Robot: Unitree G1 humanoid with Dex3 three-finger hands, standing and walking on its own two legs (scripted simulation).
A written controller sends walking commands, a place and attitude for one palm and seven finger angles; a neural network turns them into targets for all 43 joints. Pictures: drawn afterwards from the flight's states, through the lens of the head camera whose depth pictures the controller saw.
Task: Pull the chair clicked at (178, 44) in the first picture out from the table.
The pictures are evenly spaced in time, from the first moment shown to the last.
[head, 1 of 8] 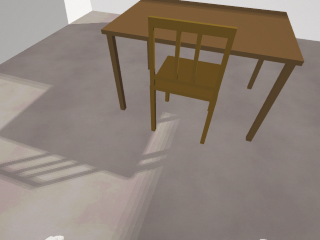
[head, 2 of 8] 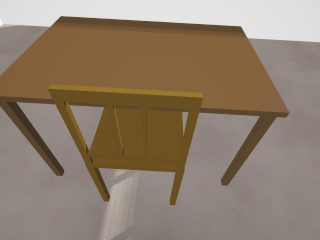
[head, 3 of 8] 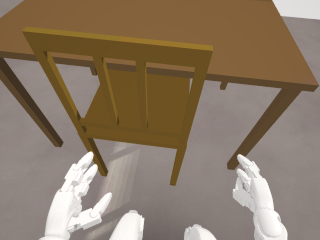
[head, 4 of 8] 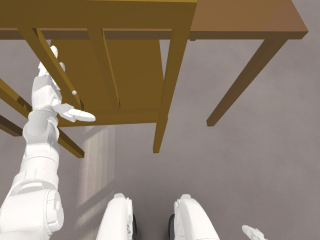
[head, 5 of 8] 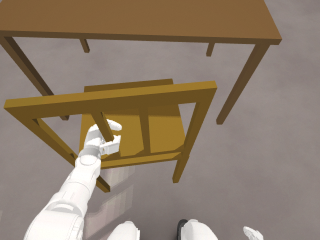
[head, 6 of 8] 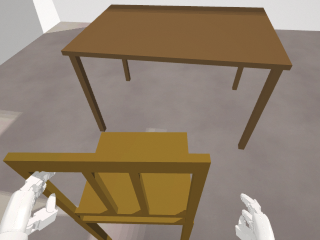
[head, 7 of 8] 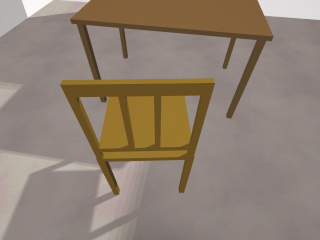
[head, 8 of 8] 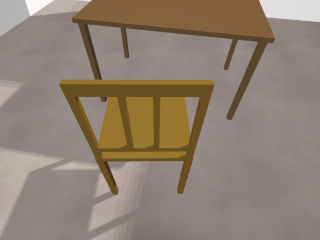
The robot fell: no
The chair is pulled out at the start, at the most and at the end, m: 0.00 0.60 0.59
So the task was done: yes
